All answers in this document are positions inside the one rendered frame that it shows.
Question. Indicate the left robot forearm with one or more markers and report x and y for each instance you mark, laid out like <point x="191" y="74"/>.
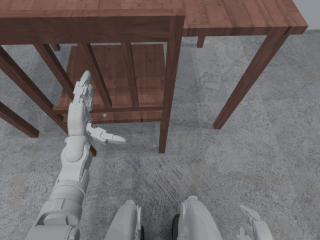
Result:
<point x="64" y="206"/>

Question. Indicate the right robot hand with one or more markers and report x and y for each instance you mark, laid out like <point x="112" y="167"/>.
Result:
<point x="259" y="229"/>

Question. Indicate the left robot thigh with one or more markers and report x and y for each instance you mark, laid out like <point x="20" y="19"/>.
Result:
<point x="125" y="223"/>

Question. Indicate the chair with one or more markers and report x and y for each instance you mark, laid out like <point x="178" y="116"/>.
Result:
<point x="131" y="82"/>

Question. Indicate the robot left shin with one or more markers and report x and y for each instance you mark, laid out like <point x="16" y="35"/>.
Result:
<point x="137" y="234"/>

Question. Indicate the robot left upper arm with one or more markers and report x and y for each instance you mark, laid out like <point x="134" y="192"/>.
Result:
<point x="54" y="232"/>

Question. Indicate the table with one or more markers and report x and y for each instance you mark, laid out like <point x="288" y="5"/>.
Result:
<point x="203" y="18"/>

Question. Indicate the left robot hand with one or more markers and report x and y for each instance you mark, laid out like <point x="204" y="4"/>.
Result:
<point x="79" y="114"/>

